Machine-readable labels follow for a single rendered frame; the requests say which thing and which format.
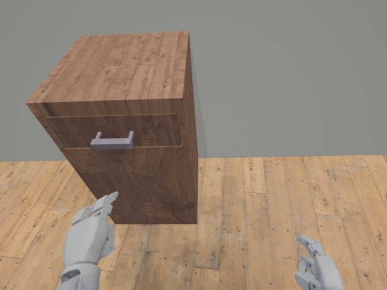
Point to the handle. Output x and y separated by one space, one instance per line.
112 143

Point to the drawer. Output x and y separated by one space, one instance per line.
160 129

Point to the cabinet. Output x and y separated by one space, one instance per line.
140 73

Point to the robot left hand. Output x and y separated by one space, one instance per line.
91 238

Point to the robot right hand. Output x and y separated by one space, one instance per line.
324 272

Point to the left robot forearm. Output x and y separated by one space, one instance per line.
80 276

